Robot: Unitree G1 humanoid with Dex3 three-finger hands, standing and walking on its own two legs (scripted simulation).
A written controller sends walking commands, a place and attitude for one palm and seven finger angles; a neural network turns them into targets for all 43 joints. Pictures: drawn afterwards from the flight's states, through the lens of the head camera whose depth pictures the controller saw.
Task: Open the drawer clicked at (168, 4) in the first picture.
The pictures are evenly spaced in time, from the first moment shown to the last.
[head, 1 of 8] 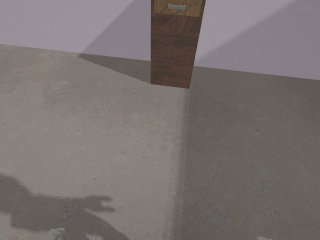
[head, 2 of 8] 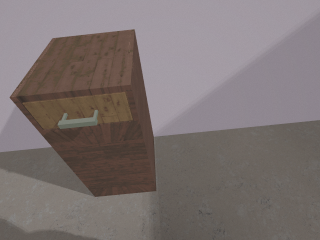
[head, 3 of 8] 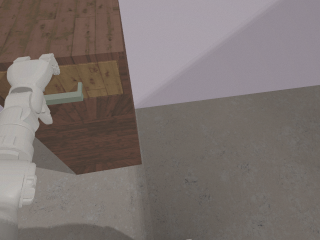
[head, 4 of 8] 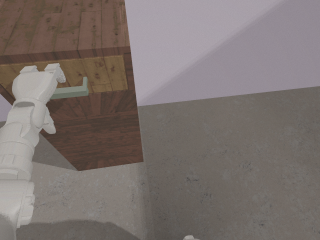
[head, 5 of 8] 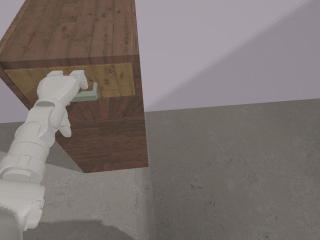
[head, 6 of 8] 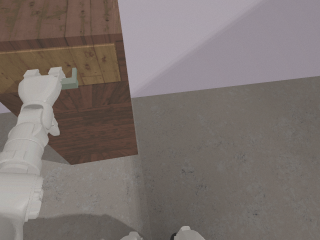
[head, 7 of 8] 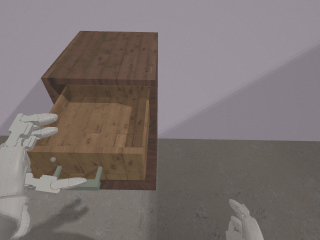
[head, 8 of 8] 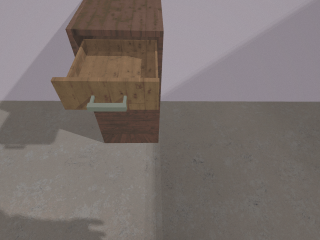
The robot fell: no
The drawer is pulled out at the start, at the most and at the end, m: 0.00 0.30 0.30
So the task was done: yes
